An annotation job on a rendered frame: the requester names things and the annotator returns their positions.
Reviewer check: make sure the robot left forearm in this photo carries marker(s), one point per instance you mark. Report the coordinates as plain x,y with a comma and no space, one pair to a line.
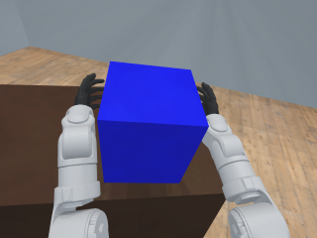
76,160

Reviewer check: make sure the robot right upper arm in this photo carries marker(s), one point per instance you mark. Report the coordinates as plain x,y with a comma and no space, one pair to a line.
256,220

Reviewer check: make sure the pedestal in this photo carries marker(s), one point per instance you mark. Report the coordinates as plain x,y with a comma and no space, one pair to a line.
30,126

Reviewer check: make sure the robot left hand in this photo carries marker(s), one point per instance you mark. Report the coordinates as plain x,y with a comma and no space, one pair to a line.
84,91

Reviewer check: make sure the robot right forearm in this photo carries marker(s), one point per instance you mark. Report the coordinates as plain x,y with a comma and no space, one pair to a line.
240,183

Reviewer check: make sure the robot left upper arm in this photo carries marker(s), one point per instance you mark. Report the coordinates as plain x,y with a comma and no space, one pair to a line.
83,223

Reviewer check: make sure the carton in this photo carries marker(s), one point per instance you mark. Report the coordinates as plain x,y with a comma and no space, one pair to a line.
150,123

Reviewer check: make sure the robot right hand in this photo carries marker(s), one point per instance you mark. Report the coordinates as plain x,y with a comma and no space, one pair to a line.
209,100

